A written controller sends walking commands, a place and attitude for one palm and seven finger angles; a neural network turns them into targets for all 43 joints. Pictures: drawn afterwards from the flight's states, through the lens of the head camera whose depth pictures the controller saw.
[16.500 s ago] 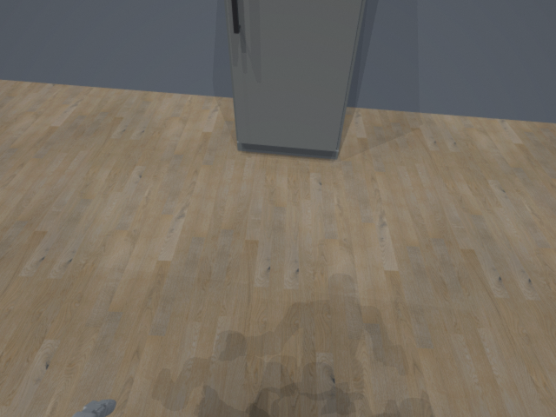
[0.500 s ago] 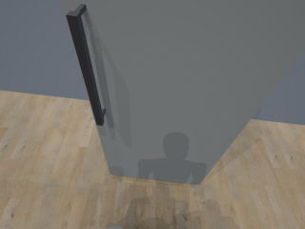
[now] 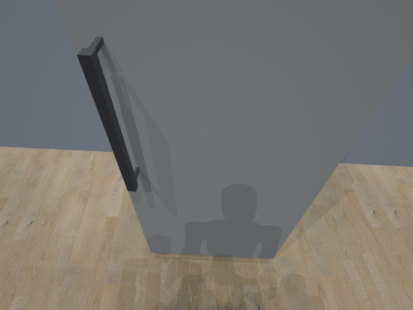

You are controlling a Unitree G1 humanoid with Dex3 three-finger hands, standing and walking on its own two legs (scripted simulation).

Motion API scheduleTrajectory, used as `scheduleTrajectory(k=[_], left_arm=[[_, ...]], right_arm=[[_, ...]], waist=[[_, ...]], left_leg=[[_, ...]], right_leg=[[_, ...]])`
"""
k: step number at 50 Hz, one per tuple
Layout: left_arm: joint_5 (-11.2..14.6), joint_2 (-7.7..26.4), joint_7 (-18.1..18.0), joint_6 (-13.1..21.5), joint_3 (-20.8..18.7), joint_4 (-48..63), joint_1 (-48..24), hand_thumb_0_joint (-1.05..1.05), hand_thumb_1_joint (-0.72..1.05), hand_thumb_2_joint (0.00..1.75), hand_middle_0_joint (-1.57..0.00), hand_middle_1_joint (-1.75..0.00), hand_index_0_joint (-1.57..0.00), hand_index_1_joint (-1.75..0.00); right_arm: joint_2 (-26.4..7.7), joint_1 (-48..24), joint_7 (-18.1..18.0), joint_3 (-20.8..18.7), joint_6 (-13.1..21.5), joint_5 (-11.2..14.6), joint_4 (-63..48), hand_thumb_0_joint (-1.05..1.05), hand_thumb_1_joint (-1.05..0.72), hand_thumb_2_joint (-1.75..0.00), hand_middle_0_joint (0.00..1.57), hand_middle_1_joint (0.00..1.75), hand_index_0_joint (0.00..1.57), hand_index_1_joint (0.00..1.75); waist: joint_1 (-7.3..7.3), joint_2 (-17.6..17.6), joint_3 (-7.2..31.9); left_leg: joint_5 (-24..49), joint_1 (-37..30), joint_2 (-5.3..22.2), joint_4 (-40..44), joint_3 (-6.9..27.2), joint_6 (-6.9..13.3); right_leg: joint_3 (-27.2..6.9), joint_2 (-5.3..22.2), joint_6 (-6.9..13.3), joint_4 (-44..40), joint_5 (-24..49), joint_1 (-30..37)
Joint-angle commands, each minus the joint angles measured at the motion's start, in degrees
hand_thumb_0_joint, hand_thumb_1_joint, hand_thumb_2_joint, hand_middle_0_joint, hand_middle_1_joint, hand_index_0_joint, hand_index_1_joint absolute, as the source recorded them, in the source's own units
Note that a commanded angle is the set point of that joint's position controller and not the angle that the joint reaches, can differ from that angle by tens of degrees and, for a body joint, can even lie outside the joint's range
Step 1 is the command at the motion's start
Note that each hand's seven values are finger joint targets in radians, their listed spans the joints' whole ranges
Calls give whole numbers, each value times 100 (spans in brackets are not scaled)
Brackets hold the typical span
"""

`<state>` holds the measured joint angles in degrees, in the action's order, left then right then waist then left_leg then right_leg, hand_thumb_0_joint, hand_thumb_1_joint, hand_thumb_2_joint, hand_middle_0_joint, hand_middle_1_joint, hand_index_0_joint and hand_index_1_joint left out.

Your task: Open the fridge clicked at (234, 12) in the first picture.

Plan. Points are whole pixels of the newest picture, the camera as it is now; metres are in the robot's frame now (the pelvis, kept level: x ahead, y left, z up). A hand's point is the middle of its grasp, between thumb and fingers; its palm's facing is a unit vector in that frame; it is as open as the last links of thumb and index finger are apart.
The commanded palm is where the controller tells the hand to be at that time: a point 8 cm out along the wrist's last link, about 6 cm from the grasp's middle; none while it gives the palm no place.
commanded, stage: come to a stop and stand still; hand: left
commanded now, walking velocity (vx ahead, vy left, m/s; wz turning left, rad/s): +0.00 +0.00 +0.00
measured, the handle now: (119, 130) +0.42 +0.21 +0.12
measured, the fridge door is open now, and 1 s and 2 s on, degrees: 0 0 0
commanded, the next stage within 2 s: look again from close up in 1.26 s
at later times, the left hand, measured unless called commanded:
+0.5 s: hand out of the picture -0.02 +0.19 -0.18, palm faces +0.02 -0.98 -0.18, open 7.4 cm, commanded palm none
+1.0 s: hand out of the picture -0.07 +0.20 -0.18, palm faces +0.04 -0.99 -0.12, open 7.4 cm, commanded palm none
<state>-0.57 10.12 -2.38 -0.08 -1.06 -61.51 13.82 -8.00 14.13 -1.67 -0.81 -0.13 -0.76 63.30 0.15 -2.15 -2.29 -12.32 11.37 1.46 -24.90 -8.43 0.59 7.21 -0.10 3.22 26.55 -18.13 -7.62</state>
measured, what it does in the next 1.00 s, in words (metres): shifts its weight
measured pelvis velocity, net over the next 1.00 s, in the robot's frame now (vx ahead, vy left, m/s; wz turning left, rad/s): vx -0.03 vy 0.06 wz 0.00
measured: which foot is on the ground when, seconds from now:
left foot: down 0.00-1.00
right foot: down 0.00-1.00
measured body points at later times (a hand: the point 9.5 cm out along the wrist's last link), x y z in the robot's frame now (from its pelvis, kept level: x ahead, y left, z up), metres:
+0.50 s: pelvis -0.03 +0.03 +0.00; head -0.04 +0.03 +0.45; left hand -0.02 +0.24 -0.16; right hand -0.03 -0.19 -0.16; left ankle +0.01 +0.12 -0.74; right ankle -0.04 -0.07 -0.74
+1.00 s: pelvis -0.03 +0.06 +0.00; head -0.03 +0.07 +0.45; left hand -0.07 +0.25 -0.17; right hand -0.05 -0.16 -0.15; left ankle +0.01 +0.12 -0.74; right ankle -0.04 -0.07 -0.74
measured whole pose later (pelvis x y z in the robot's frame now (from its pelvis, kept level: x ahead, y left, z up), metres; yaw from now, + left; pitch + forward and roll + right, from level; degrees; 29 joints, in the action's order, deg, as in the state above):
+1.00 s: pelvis -0.03 +0.06 +0.00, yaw +0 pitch -1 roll -1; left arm -0.9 6.9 -2.2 0.6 0.8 -63.1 21.8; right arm -6.4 18.8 -1.0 0.3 0.4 -0.8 63.2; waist -0.3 -1.6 -0.8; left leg -10.3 14.3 -1.5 -25.5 -7.6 5.1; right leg 6.1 2.5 -0.4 26.2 -14.4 -10.2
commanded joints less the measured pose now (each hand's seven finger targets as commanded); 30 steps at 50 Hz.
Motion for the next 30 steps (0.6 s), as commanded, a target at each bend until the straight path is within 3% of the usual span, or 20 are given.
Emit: scheduleTrajectory(k=[1, 8, 9, 10, 11, 12, 13, 14, 16, 19, 20, 24, 30], left_arm=[[-5, 399, 10, 86, -18, 36, 398, 0, 90, 90, -20, -30, -20, -30], [10, 317, 16, 109, 37, -155, 483, 0, 90, 90, -20, -30, -20, -30], [-111, 361, -229, 248, 121, -224, 962, 0, 90, 90, -20, -30, -20, -30], [-90, 648, -215, 372, 44, -169, 984, 0, 90, 90, -20, -30, -20, -30], [-30, 672, -183, 377, 19, -67, 911, 0, 90, 90, -20, -30, -20, -30], [0, 562, -172, 375, 57, -15, 899, 0, 90, 90, -20, -30, -20, -30], [6, 494, -155, 357, 74, 43, 823, 0, 90, 90, -20, -30, -20, -30], [8, 418, -139, 325, 74, 96, 779, 0, 90, 90, -20, -30, -20, -30], [-9, 320, -115, 259, 99, 136, 708, 0, 90, 90, -20, -30, -20, -30], [-26, 289, -67, 171, 112, 197, 666, 0, 90, 90, -20, -30, -20, -30], [-51, 304, -59, 170, 101, 185, 721, 0, 90, 90, -20, -30, -20, -30], [-40, 284, -31, 130, 95, 204, 827, 0, 90, 90, -20, -30, -20, -30], [-50, 236, -12, 119, 97, 217, 982, 0, 90, 90, -20, -30, -20, -30]], right_arm=[[-442, 230, -38, 2, 96, 4, -47, 0, -90, -90, 20, 30, 20, 30], [-437, 372, -43, 41, 107, 0, 156, 0, -90, -90, 20, 30, 20, 30], [-708, -17, 21, 24, 194, 36, -268, 0, -90, -90, 20, 30, 20, 30], [-515, 245, 4, 49, 212, 19, -436, 0, -90, -90, 20, 30, 20, 30], [-325, 546, 10, 37, 198, 10, -328, 0, -90, -90, 20, 30, 20, 30], [-382, 711, -1, 16, 200, 9, -325, 0, -90, -90, 20, 30, 20, 30], [-439, 712, -3, 9, 186, 19, -339, 0, -90, -90, 20, 30, 20, 30], [-495, 662, -10, -5, 156, 29, -370, 0, -90, -90, 20, 30, 20, 30], [-502, 589, 1, 3, 125, 8, -396, 0, -90, -90, 20, 30, 20, 30], [-496, 504, 56, 9, 51, -29, -456, 0, -90, -90, 20, 30, 20, 30], [-464, 529, 62, 15, 53, -33, -455, 0, -90, -90, 20, 30, 20, 30], [-506, 658, 60, 1, 37, -49, -488, 0, -90, -90, 20, 30, 20, 30], [-506, 725, 44, 15, 85, -34, -487, 0, -90, -90, 20, 30, 20, 30]], waist=[[-62, 468, -28], [-44, 229, -187], [-159, 463, -397], [112, 518, 116], [132, 320, 487], [169, 85, 919], [153, -206, 1028], [137, -392, 847], [108, -338, 203], [74, 148, -750], [48, 323, -804], [50, 227, -626], [-29, 308, -361]], left_leg=[[1053, -263, 746, 535, 756, -37], [649, -320, 716, 755, 757, -55], [1118, 162, 602, -704, 529, -75], [1461, 83, 428, -706, 518, -57], [618, -45, 350, -471, 477, 29], [590, -83, 355, -424, 515, 64], [684, -91, 387, -408, 566, 82], [619, -68, 436, -345, 655, 105], [499, 37, 473, -194, 740, 120], [-415, 449, 428, 169, 921, 147], [-457, 493, 448, 265, 947, 170], [-938, 605, 411, 429, 1068, 203], [-975, 705, 486, 664, 1193, 262]], right_leg=[[-780, 863, -136, -863, 1287, -161], [-779, 836, -136, -1101, 882, -246], [-1213, 1092, -372, -808, 3580, -499], [-1047, 1340, -229, -405, 6023, 105], [-990, 1388, -41, -85, 5973, 388], [-901, 1259, 81, 64, 5610, 556], [-799, 1146, 93, 79, 4998, 592], [-817, 1048, 84, -33, 4069, 371], [-806, 900, 72, -250, 2470, -212], [-963, 732, 100, -740, -344, -1096], [-938, 702, 89, -767, -446, -1123], [-939, 632, 67, -722, -858, -1104], [-789, 588, 15, -565, -388, -756]])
